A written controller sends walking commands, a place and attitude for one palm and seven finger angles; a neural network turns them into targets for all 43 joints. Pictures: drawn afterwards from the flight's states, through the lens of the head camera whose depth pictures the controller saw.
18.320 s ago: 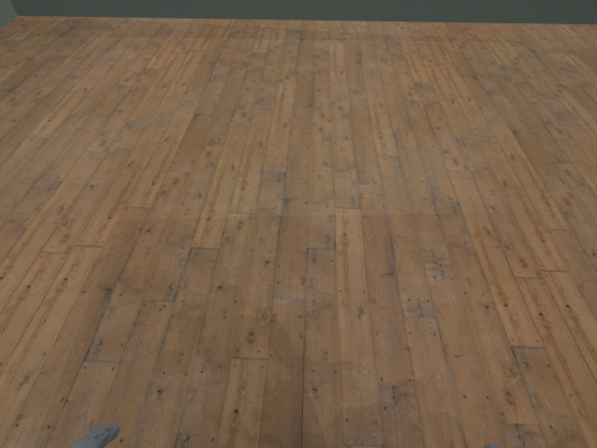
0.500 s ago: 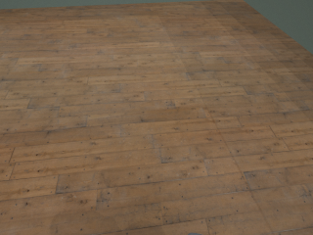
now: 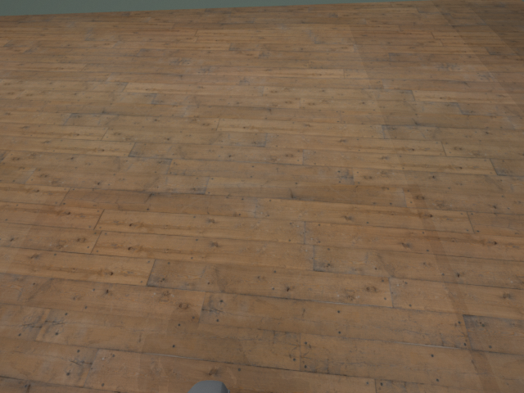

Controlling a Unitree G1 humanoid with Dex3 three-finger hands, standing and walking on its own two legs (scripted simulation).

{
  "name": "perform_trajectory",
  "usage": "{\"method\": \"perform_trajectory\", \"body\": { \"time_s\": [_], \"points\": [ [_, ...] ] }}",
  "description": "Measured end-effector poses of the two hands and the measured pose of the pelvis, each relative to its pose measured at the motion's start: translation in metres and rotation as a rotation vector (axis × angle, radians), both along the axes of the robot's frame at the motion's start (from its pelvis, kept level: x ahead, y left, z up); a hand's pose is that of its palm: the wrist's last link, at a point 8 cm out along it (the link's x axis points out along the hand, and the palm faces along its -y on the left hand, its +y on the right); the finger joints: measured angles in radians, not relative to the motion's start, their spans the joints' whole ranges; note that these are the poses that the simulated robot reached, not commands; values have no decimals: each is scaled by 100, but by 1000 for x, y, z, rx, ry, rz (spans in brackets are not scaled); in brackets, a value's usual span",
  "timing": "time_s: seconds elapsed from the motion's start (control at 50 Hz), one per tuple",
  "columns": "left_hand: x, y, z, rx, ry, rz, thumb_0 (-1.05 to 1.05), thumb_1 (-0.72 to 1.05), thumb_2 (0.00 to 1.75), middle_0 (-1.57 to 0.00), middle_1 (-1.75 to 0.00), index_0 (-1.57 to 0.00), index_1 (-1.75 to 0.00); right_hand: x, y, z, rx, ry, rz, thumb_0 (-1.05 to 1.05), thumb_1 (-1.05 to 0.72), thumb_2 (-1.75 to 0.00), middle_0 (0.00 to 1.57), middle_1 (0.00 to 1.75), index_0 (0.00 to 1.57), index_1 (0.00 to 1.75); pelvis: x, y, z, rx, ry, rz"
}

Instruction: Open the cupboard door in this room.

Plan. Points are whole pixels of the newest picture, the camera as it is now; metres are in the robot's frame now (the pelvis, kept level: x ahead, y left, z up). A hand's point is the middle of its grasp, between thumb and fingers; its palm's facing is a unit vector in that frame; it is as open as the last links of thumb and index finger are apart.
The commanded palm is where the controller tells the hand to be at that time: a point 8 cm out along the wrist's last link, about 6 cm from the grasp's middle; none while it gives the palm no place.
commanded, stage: turn or walk to find it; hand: left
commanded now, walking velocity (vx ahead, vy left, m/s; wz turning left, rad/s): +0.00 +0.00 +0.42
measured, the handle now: out of the picture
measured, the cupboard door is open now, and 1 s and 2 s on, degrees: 0 0 0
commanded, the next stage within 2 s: none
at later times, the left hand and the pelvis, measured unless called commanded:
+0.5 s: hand out of the picture +0.02 +0.25 -0.16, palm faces +0.23 -0.94 -0.25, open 7.4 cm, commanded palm none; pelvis -0.02 +0.03 +0.00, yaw +11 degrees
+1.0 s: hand out of the picture -0.08 +0.17 -0.16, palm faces +0.45 -0.86 -0.26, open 7.4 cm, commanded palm none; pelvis -0.04 -0.02 +0.00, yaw +25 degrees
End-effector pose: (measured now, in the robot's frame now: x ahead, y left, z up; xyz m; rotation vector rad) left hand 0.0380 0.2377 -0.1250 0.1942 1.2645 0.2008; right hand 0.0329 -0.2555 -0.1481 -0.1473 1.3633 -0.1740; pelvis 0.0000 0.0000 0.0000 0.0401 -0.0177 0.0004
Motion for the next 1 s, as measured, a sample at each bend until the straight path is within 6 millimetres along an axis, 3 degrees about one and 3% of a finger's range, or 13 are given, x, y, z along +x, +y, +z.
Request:
{"method": "perform_trajectory", "body": {
  "time_s": [0.14, 0.2, 0.28, 0.4, 0.5, 0.64, 0.84, 0.92, 1.0],
  "points": [
    [-54, 40, -30, -32, 74, 121, 0, 91, 90, -20, -30, -20, -30, 61, 35, 9, -52, -134, 145, 1, -90, -90, 20, 30, 20, 30, -8, 29, -15, -39, 5, 73],
    [-69, 57, -37, -32, 111, 156, 1, 91, 90, -20, -30, -20, -30, 77, 54, 18, -59, -190, 188, 1, -90, -90, 20, 30, 20, 30, -12, 37, -14, -31, -6, 83],
    [-70, 67, -28, -36, 99, 181, 1, 91, 90, -20, -30, -19, -29, 82, 70, 30, -61, -212, 225, 1, -90, -90, 20, 30, 20, 30, -15, 44, -5, -53, -9, 115],
    [-55, 71, -14, -23, 12, 189, 1, 91, 90, -20, -30, -19, -29, 75, 79, 28, -30, -194, 248, 1, -90, -90, 21, 30, 20, 30, -21, 43, 1, -56, -4, 155],
    [-40, 60, -7, -3, -40, 186, 1, 91, 90, -20, -30, -19, -29, 58, 68, 17, -3, -149, 245, 1, -90, -90, 21, 30, 21, 30, -25, 31, 0, -47, 4, 192],
    [-32, 24, 3, 44, -116, 194, 0, 91, 90, -20, -30, -19, -29, 36, 29, -13, 36, -62, 241, 1, -90, -90, 21, 30, 21, 30, -29, -2, -11, -28, 9, 255],
    [-88, -18, 14, 35, -52, 321, 1, 90, 90, -20, -30, -20, -30, 42, -1, -7, 29, 6, 320, 1, -90, -90, 20, 30, 20, 30, -30, -24, 2, 11, 4, 360],
    [-114, -25, 9, 23, -21, 383, 1, 91, 90, -20, -30, -20, -30, 53, 2, -4, 13, 22, 376, 1, -90, -90, 20, 30, 20, 30, -32, -24, 2, 9, 10, 399],
    [-146, -26, 1, 1, 22, 442, 1, 91, 90, -20, -30, -20, -30, 73, 20, 0, -1, 0, 447, 1, -91, -90, 20, 30, 20, 30, -37, -20, 1, 4, 15, 436]
  ]
}}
